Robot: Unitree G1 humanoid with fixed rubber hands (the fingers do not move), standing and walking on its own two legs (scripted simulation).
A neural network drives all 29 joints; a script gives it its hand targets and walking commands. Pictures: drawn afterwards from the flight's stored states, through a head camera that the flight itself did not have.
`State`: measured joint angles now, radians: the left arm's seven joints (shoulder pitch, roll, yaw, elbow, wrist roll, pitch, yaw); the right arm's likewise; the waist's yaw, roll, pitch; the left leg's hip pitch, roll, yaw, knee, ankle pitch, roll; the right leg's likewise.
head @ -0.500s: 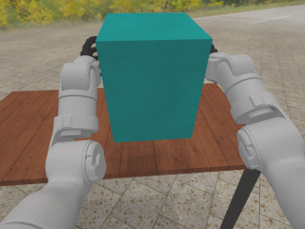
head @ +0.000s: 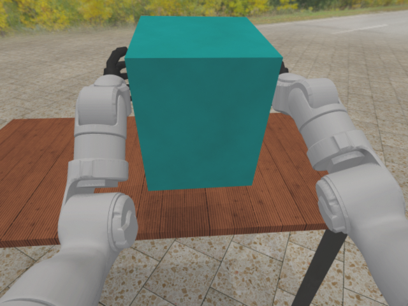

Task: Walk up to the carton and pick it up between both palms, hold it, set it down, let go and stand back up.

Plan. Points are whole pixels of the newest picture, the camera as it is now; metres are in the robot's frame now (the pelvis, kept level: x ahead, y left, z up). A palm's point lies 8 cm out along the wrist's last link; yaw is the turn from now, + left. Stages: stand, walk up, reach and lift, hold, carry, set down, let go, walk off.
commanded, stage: hold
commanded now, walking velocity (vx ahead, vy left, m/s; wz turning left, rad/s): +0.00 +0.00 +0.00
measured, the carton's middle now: (197, 103) +0.38 +0.02 +0.29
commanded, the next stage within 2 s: none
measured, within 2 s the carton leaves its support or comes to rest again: neither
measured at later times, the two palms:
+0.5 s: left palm (115, 83) +0.36 +0.16 +0.33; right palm (280, 86) +0.37 -0.13 +0.32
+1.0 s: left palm (119, 89) +0.37 +0.15 +0.32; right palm (282, 88) +0.37 -0.14 +0.32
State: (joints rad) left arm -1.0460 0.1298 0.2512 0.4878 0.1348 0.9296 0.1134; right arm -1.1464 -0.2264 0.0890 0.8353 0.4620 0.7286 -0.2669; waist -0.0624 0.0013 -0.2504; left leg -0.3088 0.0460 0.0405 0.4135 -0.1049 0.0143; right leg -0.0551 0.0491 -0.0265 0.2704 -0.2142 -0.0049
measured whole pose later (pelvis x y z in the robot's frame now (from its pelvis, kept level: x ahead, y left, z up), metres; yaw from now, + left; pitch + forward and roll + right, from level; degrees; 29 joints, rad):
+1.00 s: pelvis +0.00 +0.00 +0.00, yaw -1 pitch +0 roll -2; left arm -1.05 0.11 0.27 0.51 0.14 0.93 0.12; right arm -1.17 -0.24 0.09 0.87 0.47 0.74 -0.26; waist -0.05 0.01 -0.26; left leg -0.31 0.05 0.05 0.41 -0.10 0.02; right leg -0.07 0.05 -0.01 0.28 -0.22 0.00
